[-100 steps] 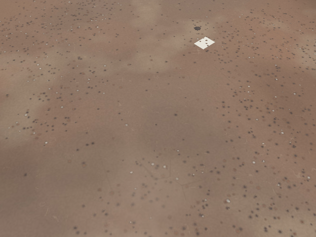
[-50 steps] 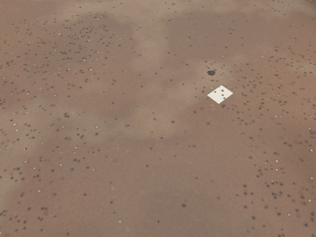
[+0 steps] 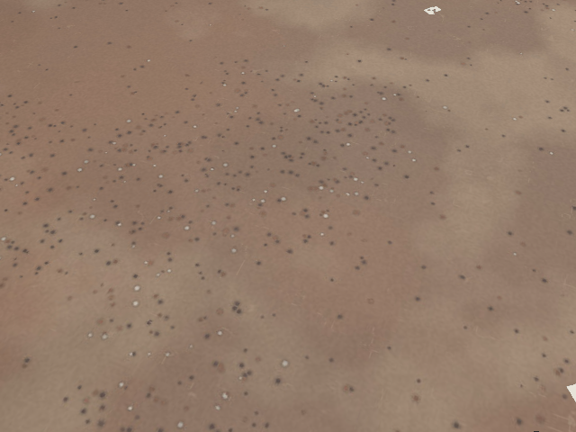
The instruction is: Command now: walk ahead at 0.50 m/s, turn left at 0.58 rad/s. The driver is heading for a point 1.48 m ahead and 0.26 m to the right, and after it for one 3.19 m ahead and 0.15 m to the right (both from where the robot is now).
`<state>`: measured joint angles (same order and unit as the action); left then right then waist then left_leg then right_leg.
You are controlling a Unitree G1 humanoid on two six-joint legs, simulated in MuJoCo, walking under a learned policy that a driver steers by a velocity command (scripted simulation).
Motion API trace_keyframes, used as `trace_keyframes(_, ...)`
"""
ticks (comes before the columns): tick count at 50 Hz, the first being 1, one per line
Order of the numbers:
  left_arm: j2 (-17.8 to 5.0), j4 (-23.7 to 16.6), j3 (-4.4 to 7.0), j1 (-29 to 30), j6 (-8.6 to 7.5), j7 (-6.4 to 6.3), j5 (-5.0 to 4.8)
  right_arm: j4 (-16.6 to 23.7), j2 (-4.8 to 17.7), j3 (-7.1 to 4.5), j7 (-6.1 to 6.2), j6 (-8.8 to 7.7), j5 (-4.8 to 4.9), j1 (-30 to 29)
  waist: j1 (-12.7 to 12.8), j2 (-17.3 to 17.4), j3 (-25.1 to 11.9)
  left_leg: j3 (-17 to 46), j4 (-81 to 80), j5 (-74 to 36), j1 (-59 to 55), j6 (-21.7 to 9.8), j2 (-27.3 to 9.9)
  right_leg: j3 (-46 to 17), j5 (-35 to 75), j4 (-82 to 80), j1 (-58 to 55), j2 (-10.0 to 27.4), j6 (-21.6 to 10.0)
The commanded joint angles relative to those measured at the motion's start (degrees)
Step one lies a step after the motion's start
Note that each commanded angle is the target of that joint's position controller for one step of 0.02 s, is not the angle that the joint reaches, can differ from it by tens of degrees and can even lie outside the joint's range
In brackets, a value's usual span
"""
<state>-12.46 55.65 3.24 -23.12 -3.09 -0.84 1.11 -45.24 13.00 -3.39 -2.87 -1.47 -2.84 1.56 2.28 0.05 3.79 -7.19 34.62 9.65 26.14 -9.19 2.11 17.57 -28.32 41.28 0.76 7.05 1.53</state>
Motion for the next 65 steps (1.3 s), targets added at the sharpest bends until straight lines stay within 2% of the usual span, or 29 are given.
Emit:
trace_keyframes(1,-8.3,-10.4,1.54,5.9,-1.35,1.16,-0.03,-1.3,17.3,-5.12,2.04,0.63,1.23,22.2,-9.7,5.7,-19.2,49.7,-18.4,7.3,-44.3,-14.6,-22.1,-15.8,-2.8,41.5,41.2,-6.3,-0.6)
trace_keyframes(2,-7.4,-11.4,1.22,9.6,-1.99,1.43,-0.77,-2.4,14.9,-4.46,2.61,0.88,1.51,19.5,-8.1,2.7,-11.2,38.6,-19.0,2.1,-39.0,-12.6,-21.0,-17.8,4.4,39.6,44.9,-2.6,-1.5)
trace_keyframes(3,-6.7,-10.3,0.77,7.9,-2.57,1.33,-0.96,-2.4,11.1,-3.43,2.78,0.49,1.98,16.5,-5.5,0.2,-6.7,32.0,-19.7,-5.7,-31.0,-10.1,-18.7,-17.7,9.0,33.5,41.3,-0.5,-2.0)
trace_keyframes(4,-6.6,-9.1,0.87,6.7,-2.21,1.20,-0.27,-2.1,8.8,-2.72,2.90,-0.12,2.07,13.6,-3.1,-1.2,-4.7,26.8,-20.4,-12.1,-25.4,-7.8,-15.6,-18.0,10.3,29.3,37.1,0.8,-1.9)
trace_keyframes(6,-6.0,-7.9,0.75,3.4,-0.01,1.46,1.38,-2.1,6.3,-1.59,2.88,-1.52,2.60,12.0,-0.5,0.2,-5.4,21.2,-21.9,-18.7,-20.2,-6.4,-12.5,-18.2,11.0,25.3,30.4,1.5,-1.2)
trace_keyframes(8,-5.2,-8.1,0.65,4.2,1.22,2.06,1.50,-3.6,7.2,-1.55,2.63,-2.72,2.97,14.8,-0.2,0.4,-4.6,18.6,-23.5,-22.1,-19.1,-6.0,-11.2,-17.1,12.7,21.9,30.6,1.1,-0.5)
trace_keyframes(12,-5.5,-10.6,0.63,12.7,1.80,2.46,1.04,-5.3,8.3,-1.53,2.50,-3.10,2.87,19.9,-2.9,1.7,-1.2,16.8,-26.1,-22.0,-22.1,-3.2,-10.1,-16.2,21.5,13.4,37.7,1.2,-0.1)
trace_keyframes(16,-4.2,-12.0,-0.18,17.2,1.38,2.27,0.50,-6.7,7.5,-0.65,3.04,-3.02,2.70,22.2,-3.8,2.8,-0.9,11.5,-21.7,-43.1,-24.4,0.7,-8.5,-14.0,27.0,3.5,35.1,-1.9,-0.7)
trace_keyframes(19,-3.7,-12.3,-0.82,19.8,1.04,1.86,0.14,-8.1,6.7,0.05,3.61,-2.68,2.17,24.2,-5.3,4.3,-1.2,10.5,-19.1,-47.0,-26.6,2.0,-8.2,-12.3,29.3,-3.1,31.2,-4.9,-2.2)
trace_keyframes(21,-4.4,-11.6,-0.85,18.4,0.54,1.48,0.21,-8.8,6.8,0.28,4.06,-2.47,1.75,24.0,-4.7,5.2,-1.6,11.2,-15.7,-51.0,-28.6,2.2,-9.0,-12.3,26.8,-6.4,28.1,-6.8,-3.6)
trace_keyframes(23,-6.4,-8.7,-0.19,10.6,-0.32,0.71,0.42,-8.8,7.9,0.10,4.62,-2.57,1.71,22.0,-1.3,5.9,-4.0,12.7,-8.4,-57.5,-30.3,2.8,-9.9,-13.0,23.6,-10.1,20.7,-9.0,-5.6)
trace_keyframes(24,-6.9,-6.8,0.09,5.0,-1.14,0.26,0.63,-8.9,8.6,-0.04,4.61,-2.64,2.19,20.2,2.0,4.7,-5.7,12.2,-1.3,-54.3,-30.0,3.4,-8.8,-13.7,29.2,-16.9,14.5,-8.5,-6.6)
trace_keyframes(25,-9.1,-4.9,0.52,-1.3,-2.05,-0.28,1.29,-7.8,8.2,0.20,4.55,-3.12,3.06,19.3,4.3,1.4,-10.3,11.5,8.6,-40.4,-23.2,4.3,-6.2,-18.8,51.5,-17.3,2.0,-2.1,-8.1)
trace_keyframes(26,-13.7,-4.7,1.40,-3.5,-1.95,-0.15,1.53,-8.0,2.6,1.25,4.56,-3.01,4.87,28.3,0.5,-11.3,-19.0,8.3,27.6,6.4,-10.4,6.4,1.8,-34.1,85.2,-10.8,-14.2,15.5,-17.4)
trace_keyframes(27,-10.9,-5.0,0.75,-2.0,-1.04,0.52,-1.10,-10.4,5.0,0.58,4.76,-1.93,4.78,31.3,-0.3,-9.9,-25.2,12.3,35.0,25.5,-6.2,6.8,5.6,-42.7,87.6,-13.4,-14.6,18.9,-23.5)
trace_keyframes(28,-8.7,-6.0,0.18,3.2,-0.72,0.83,-1.92,-10.6,6.5,0.20,4.74,-1.07,2.88,27.4,-1.2,-3.8,-17.9,14.5,36.7,22.6,-5.0,7.2,2.9,-37.8,75.3,-17.4,-5.7,16.2,-22.6)
trace_keyframes(29,-5.6,-6.6,-0.80,8.3,-0.40,0.64,-1.57,-10.0,5.8,0.31,4.44,-0.68,1.69,23.4,-2.2,-2.2,-10.9,13.9,34.3,20.2,-3.6,7.4,1.2,-33.9,63.6,-20.7,1.4,13.1,-20.4)
trace_keyframes(30,-3.2,-6.5,-1.81,10.5,-0.25,0.22,-1.16,-9.9,4.7,0.49,4.10,-0.02,1.33,21.4,-3.3,-1.5,-6.6,13.7,29.4,18.7,-5.3,7.8,-0.8,-29.6,56.7,-23.8,8.1,10.3,-17.8)
trace_keyframes(31,-2.9,-6.0,-2.17,11.5,-0.10,-0.24,-0.90,-9.9,3.8,0.71,3.77,0.87,0.99,21.2,-4.6,-3.4,-5.0,12.9,24.6,16.9,-8.8,8.5,-1.8,-26.2,51.4,-25.7,13.1,7.7,-15.7)
trace_keyframes(34,-5.0,-4.4,-2.00,10.6,0.08,-0.24,0.17,-12.1,1.6,1.58,3.91,2.74,1.31,23.3,-5.4,-6.0,-6.4,9.0,13.7,16.5,-14.5,9.6,-1.0,-22.2,42.9,-26.4,16.3,4.4,-13.7)
trace_keyframes(37,-6.9,-3.3,-1.53,9.2,0.74,0.00,0.13,-12.6,2.2,1.85,4.50,3.56,1.63,20.0,-3.7,-7.0,-7.0,7.7,6.0,12.9,-15.4,9.4,-1.8,-24.3,23.5,-28.5,16.6,4.6,-13.1)
trace_keyframes(40,-7.2,-3.0,-1.36,11.0,2.11,0.05,-0.51,-13.6,2.0,2.12,4.37,3.34,1.57,18.9,-4.3,-6.6,-4.5,6.3,-2.0,6.7,-19.0,8.5,-2.0,-25.8,4.1,-30.5,21.3,3.8,-10.6)
trace_keyframes(42,-6.2,-2.3,-1.58,10.1,2.68,-0.01,-0.70,-14.1,2.2,2.47,4.49,2.55,1.04,18.5,-4.3,-3.7,-1.7,9.1,-10.4,3.1,-21.5,7.3,-3.9,-26.1,-2.3,-30.5,24.6,2.8,-6.8)
trace_keyframes(43,-5.6,-2.1,-1.59,9.3,2.81,0.08,-0.68,-14.1,3.3,2.57,4.70,1.88,0.65,18.7,-3.5,-1.5,-0.5,13.6,-14.9,4.6,-20.4,6.6,-7.5,-25.3,-0.6,-28.4,24.2,1.3,-4.9)
trace_keyframes(44,-4.2,-1.8,-1.66,7.3,3.09,0.27,-1.30,-14.4,4.9,2.32,4.80,1.51,1.64,16.5,-0.8,5.1,2.3,17.3,-17.6,11.8,-11.2,5.6,-8.9,-21.2,5.2,-26.7,19.6,-2.9,-3.7)
trace_keyframes(45,-3.7,-0.7,-1.84,6.9,3.09,0.42,-1.10,-14.7,3.3,2.78,4.73,0.94,2.16,15.3,-0.3,6.4,2.0,17.9,-20.6,15.1,-5.8,6.0,-9.3,-20.2,12.5,-23.8,11.6,-3.5,-3.5)
trace_keyframes(47,-3.5,0.9,-1.91,5.0,2.78,0.38,-0.75,-15.1,3.2,2.85,4.80,0.05,2.58,14.2,0.7,5.3,-0.1,16.5,-21.8,12.1,-5.1,7.2,-8.3,-20.4,17.9,-22.2,5.6,-2.7,-3.7)
trace_keyframes(53,-3.1,3.4,-2.28,5.6,2.24,-0.09,-0.70,-17.1,1.8,3.07,5.00,-0.02,2.40,17.6,-1.2,0.8,-0.4,14.2,-18.9,3.2,-12.8,6.3,-7.3,-20.9,19.1,-23.4,9.7,-1.9,-3.7)
trace_keyframes(65,-1.9,7.5,-2.85,3.6,2.43,-0.93,-0.69,-19.1,0.7,3.46,5.31,0.05,2.51,18.7,-1.5,0.1,-0.4,13.1,-18.0,-2.4,-15.6,6.0,-7.1,-20.8,23.5,-22.3,8.9,-1.5,-3.4)
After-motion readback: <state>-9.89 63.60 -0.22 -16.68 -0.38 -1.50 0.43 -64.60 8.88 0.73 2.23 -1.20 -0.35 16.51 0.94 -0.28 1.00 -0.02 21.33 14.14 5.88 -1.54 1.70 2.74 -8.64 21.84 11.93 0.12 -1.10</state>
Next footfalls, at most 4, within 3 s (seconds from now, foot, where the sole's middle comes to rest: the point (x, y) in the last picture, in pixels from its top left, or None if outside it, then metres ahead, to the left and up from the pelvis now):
0.50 right None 0.43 -0.06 -0.75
0.84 left None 0.34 0.15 -0.75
2.14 left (261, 279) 0.82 0.13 -0.75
2.70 right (322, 198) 1.10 -0.03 -0.75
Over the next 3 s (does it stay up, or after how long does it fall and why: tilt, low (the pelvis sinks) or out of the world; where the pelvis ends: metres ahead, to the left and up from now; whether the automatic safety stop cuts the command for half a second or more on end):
stays up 1.12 0.00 0.03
